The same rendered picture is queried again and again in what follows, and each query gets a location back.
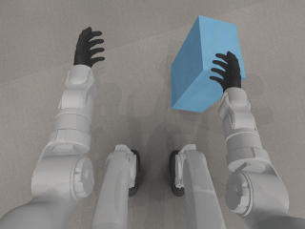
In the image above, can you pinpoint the left robot upper arm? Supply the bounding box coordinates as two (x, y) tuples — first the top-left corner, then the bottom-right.
(0, 154), (94, 229)

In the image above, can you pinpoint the robot right thigh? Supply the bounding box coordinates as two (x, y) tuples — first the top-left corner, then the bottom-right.
(175, 150), (226, 229)

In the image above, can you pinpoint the right robot upper arm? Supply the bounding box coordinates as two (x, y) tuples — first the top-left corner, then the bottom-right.
(224, 170), (305, 229)

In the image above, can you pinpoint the robot left forearm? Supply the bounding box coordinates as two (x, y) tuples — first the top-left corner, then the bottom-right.
(31, 64), (97, 194)

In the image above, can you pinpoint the robot right foot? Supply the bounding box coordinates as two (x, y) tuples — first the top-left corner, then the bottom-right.
(169, 150), (185, 197)

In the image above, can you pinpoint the carton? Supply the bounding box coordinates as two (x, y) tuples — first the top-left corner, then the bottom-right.
(171, 15), (246, 113)

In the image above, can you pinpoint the robot right hand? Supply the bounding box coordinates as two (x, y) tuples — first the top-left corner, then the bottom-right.
(210, 52), (241, 93)

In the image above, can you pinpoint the robot right forearm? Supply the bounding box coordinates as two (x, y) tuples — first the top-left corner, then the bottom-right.
(218, 87), (290, 210)

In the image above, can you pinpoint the robot left hand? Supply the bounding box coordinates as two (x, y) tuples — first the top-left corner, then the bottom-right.
(73, 27), (105, 68)

